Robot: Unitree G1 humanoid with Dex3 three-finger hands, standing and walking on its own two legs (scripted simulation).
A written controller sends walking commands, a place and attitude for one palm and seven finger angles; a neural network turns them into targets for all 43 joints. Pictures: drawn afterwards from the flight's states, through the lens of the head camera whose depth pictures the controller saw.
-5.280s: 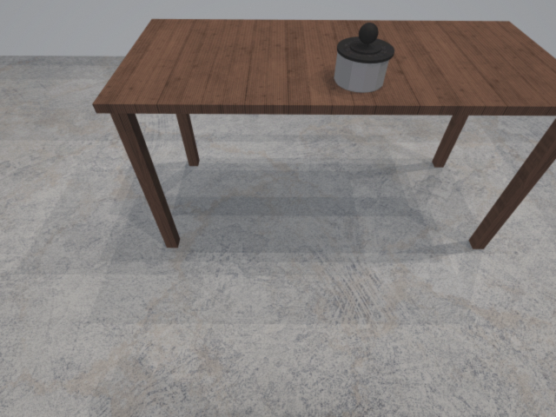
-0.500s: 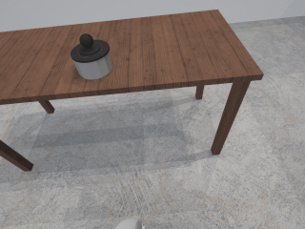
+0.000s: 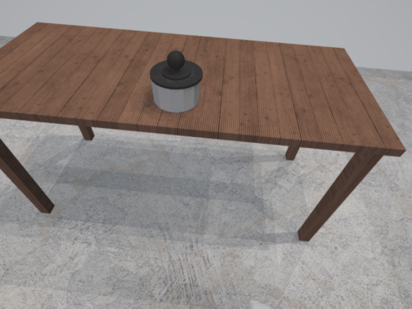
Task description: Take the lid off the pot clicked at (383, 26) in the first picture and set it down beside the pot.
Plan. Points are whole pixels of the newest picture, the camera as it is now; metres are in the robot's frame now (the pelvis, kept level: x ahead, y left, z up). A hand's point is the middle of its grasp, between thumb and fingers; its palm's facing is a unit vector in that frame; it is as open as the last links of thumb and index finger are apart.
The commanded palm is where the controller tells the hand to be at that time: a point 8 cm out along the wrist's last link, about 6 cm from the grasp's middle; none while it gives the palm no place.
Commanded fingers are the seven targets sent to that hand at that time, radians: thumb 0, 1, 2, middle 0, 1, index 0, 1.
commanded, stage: take the last steps up to it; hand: left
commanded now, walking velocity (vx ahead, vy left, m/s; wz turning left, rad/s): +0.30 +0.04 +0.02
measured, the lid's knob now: (175, 60) +0.76 +0.15 +0.10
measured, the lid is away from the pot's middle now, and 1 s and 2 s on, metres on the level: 0.00 0.00 0.00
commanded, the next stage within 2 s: come to a stop and stand still in 0.50 s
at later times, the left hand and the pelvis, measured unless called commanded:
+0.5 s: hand (147, 278) +0.22 +0.15 -0.16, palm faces +0.09 -0.96 -0.25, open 7.2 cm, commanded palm none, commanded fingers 0.00 0.90 0.90 -0.20 -0.30 -0.20 -0.30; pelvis +0.17 -0.04 +0.00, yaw +2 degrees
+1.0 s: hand (128, 268) +0.24 +0.21 -0.19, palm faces +0.08 -0.97 -0.22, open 7.4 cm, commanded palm none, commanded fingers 0.00 0.90 0.90 -0.20 -0.30 -0.20 -0.30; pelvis +0.24 +0.01 -0.01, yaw +0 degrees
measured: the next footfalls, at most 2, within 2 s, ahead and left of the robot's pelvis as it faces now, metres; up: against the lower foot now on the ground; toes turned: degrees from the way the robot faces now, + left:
right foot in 0.26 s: +0.22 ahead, -0.12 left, +0.00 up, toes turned -6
left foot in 0.72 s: +0.35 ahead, +0.12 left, +0.00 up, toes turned +6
